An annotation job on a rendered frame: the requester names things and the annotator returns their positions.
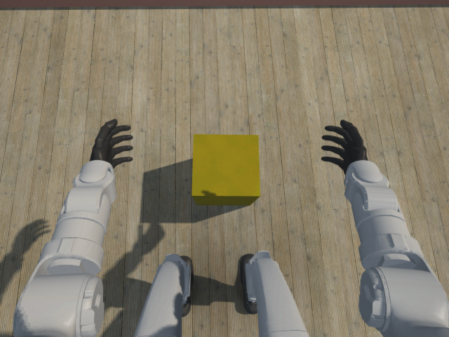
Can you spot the carton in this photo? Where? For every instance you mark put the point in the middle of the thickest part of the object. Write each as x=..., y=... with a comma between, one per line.
x=226, y=169

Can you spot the right robot forearm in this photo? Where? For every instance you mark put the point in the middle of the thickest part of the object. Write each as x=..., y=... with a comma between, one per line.
x=381, y=226

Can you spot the robot left thigh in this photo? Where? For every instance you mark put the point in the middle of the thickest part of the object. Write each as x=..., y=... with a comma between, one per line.
x=162, y=313

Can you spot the robot left upper arm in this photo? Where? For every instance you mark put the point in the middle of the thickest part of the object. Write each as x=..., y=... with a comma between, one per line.
x=68, y=305

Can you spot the left robot forearm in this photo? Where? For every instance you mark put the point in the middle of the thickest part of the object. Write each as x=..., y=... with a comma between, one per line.
x=76, y=244

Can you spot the robot thigh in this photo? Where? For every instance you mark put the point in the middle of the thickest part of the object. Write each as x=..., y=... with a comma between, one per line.
x=162, y=313
x=277, y=312

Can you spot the robot right thigh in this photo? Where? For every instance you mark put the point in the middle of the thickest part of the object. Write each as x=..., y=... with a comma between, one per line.
x=277, y=312

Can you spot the robot right hand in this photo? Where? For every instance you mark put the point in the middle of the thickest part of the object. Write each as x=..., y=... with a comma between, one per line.
x=352, y=143

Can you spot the robot left hand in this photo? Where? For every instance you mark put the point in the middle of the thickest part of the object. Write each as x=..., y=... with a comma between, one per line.
x=103, y=147

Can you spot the robot right upper arm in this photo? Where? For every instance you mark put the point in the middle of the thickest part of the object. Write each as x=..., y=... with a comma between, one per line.
x=403, y=302

